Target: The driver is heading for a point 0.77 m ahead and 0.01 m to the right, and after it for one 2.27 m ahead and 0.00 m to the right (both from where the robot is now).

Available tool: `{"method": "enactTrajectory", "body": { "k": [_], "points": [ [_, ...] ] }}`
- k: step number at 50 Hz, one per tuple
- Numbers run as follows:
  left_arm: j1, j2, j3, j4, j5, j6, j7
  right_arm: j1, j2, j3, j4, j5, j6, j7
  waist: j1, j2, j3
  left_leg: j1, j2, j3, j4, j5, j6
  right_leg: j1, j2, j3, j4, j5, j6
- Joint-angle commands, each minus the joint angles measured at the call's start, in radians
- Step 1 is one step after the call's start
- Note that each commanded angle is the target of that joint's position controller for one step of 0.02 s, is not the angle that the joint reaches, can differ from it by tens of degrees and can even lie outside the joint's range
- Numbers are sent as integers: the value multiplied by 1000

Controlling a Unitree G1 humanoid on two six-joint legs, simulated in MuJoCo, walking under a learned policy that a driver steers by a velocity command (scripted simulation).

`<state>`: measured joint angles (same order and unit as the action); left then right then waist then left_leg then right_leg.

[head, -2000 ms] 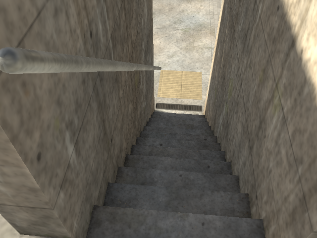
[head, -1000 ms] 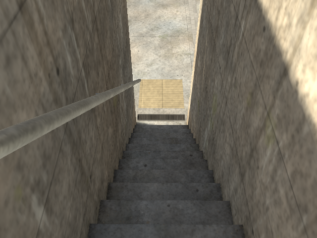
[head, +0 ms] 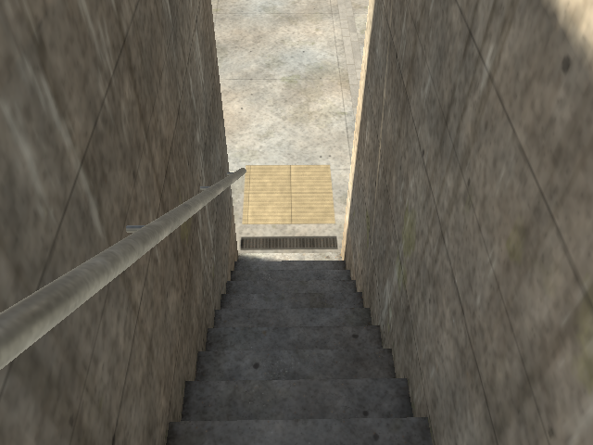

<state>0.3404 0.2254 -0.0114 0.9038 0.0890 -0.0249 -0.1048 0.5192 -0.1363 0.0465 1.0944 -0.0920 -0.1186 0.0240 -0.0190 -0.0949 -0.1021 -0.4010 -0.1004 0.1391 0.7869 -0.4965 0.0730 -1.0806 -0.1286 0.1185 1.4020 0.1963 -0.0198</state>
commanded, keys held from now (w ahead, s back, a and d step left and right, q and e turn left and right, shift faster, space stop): w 1.00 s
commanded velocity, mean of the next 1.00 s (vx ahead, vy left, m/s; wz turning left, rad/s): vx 0.50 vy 0.00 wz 0.00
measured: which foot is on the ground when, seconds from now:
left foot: down 0.00-0.24, up 0.26-0.74, down 0.76-1.00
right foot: up 0.00-0.22, down 0.24-0.78, up 0.80-1.00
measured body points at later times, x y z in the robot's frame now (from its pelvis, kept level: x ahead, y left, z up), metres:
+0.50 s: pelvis +0.21 -0.08 -0.21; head +0.25 -0.07 +0.24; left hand +0.16 +0.11 -0.36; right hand +0.31 -0.29 -0.35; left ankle +0.32 +0.06 -0.79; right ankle +0.19 -0.14 -0.89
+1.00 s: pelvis +0.44 -0.03 -0.39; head +0.48 -0.05 +0.06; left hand +0.49 +0.19 -0.53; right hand +0.39 -0.26 -0.55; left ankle +0.44 +0.05 -1.09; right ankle +0.54 -0.18 -0.96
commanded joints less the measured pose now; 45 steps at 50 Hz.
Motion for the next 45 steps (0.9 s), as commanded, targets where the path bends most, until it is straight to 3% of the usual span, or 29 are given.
{"method": "enactTrajectory", "body": {
  "k": [1,2,3,6,9,11,12,13,14,15,17,18,19,21,24,26,28,30,31,33,35,36,37,38,39,40,42,44,45],
  "points": [
    [14,21,-2,-48,28,-1,14,93,-71,-1,-5,17,-47,-63,-39,99,37,235,318,-344,-85,489,123,-176,-41,123,-326,197,19],
    [3,27,-4,-35,11,-8,22,134,-47,8,-18,44,-38,-78,-61,37,41,199,280,-284,13,427,113,-89,-28,58,-547,423,28],
    [-23,10,-14,-21,6,-10,26,146,-31,18,-22,18,-24,-69,-53,78,68,-10,228,-221,30,321,105,146,-20,-46,-617,457,23],
    [33,50,-16,-2,59,-8,12,-38,-150,-8,-116,-12,-11,1,32,151,179,-488,225,-228,96,-22,186,604,62,-165,-459,361,15],
    [-253,84,-18,-112,-3,-8,30,22,-198,-36,-106,36,6,-33,-105,104,188,-32,282,-386,188,45,169,430,37,-126,-957,76,20],
    [23,82,-13,-34,-12,-19,57,-27,-201,-43,-80,-13,50,-12,3,110,156,30,329,-469,417,133,125,621,-25,-70,-1080,138,-32],
    [357,156,32,61,-13,-52,61,-48,-193,-49,-47,4,50,36,132,53,62,-66,205,-282,787,208,73,1008,32,-196,-1132,249,-59],
    [541,276,85,103,-8,-47,38,84,-119,-42,-2,11,36,84,168,-221,-104,-546,1,-165,1378,-241,4,1485,-56,-103,-725,577,-210],
    [509,311,88,83,-28,-58,2,46,-115,-50,-75,42,27,98,93,-239,-160,-858,1,-142,1555,-249,-6,1564,-123,67,-699,728,-265],
    [477,261,77,101,25,-70,2,-103,-104,-26,-177,48,24,89,126,-115,-140,-1045,29,-128,1555,-142,-1,1540,-167,128,-753,379,-276],
    [301,106,39,124,17,-71,20,-148,-12,15,-254,33,38,44,27,33,32,-1106,230,-277,1288,202,19,1127,-287,350,-907,-454,-310],
    [211,49,26,116,27,-66,16,-158,-38,5,-262,19,49,44,-38,103,117,-1011,267,-263,1255,255,36,875,-298,308,-935,-438,-333],
    [109,-106,-17,101,34,-95,41,-85,-16,12,-235,4,67,45,-83,129,155,-937,319,-283,973,519,53,654,-210,223,-958,-348,-280],
    [20,-98,-22,69,-5,-132,68,-45,-75,-14,-191,10,84,79,-80,158,118,-597,272,-178,699,764,21,297,-43,16,-907,-364,-274],
    [-18,117,-4,60,9,-147,78,-165,-105,-32,-165,-17,61,119,-67,79,61,-231,182,-83,684,784,-21,120,48,-86,-785,-425,-228],
    [230,32,-23,158,-30,-149,114,-292,-153,-39,-209,-41,56,90,62,3,51,-777,246,-256,427,834,-40,777,-65,120,-607,-397,-246],
    [470,-43,-28,252,-6,-119,135,-451,-98,-22,-268,0,52,61,176,22,75,-1126,264,-307,314,705,-81,1145,-152,383,-513,-382,-296],
    [430,-136,-48,201,-31,-91,138,-492,-82,-7,-250,14,49,58,181,111,114,-963,269,-242,49,969,-84,964,-59,293,-380,-490,-304],
    [343,-88,-35,143,-46,-82,135,-499,-102,-6,-250,16,60,74,153,156,130,-551,223,-132,-113,1089,-65,588,11,167,-410,-587,-275],
    [215,63,4,106,-10,-57,82,-433,-97,-9,-254,7,90,101,92,87,190,-88,132,-29,29,971,-64,155,24,107,-503,-779,-271],
    [126,100,5,60,-27,-54,90,-385,-160,-23,-256,0,90,94,77,111,176,-122,183,-122,-206,791,-53,388,-38,223,-397,-696,-286],
    [62,123,10,77,8,-59,79,-220,-181,-27,-216,-25,92,80,5,54,142,-46,217,-182,-182,892,-10,452,-81,300,-255,-553,-279],
    [63,88,10,70,-17,-51,80,-163,-221,-55,-220,7,78,70,-9,177,96,13,200,-143,-546,760,5,591,-24,264,-97,-481,-249],
    [167,115,16,135,31,-51,32,-2,-287,-89,-192,33,66,52,-38,187,7,317,141,-42,-522,769,36,538,29,208,111,-309,-231],
    [292,28,20,166,49,-51,-34,199,-331,-111,-106,42,50,44,5,303,-170,728,249,-129,-252,1129,164,365,167,-20,537,-458,-119],
    [315,-24,14,133,22,-64,-47,214,-331,-107,-100,61,43,68,-1,338,-244,987,400,-240,-76,1384,287,-44,240,-152,883,-1006,-57],
    [155,-78,-19,-49,-27,-52,-20,100,-304,-119,-111,14,36,71,-17,159,-59,725,533,-474,-239,743,268,-336,133,-27,754,-743,-87],
    [186,-66,-20,-66,-1,-19,21,17,-215,-90,-73,-22,29,39,66,9,62,261,531,-499,-328,238,294,-262,6,32,608,-485,-78],
    [204,-89,-30,-55,11,0,16,-70,-40,-34,-91,-23,8,17,119,23,103,73,452,-455,-354,258,243,-203,-59,58,355,-258,-90]
  ]
}}
Velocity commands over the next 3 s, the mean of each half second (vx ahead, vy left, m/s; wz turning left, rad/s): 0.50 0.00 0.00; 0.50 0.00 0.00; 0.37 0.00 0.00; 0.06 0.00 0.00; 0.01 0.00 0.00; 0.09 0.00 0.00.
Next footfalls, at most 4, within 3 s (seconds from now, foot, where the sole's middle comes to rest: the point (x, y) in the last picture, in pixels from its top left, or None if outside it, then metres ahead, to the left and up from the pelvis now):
0.24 right None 0.23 -0.15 -0.93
0.76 left None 0.48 0.06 -1.13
1.26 right None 0.69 -0.20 -1.33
1.56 left None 0.72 0.00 -1.33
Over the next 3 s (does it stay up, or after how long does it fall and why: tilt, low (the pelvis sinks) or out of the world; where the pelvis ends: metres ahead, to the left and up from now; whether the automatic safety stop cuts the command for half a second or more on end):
stays up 0.72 -0.09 -0.60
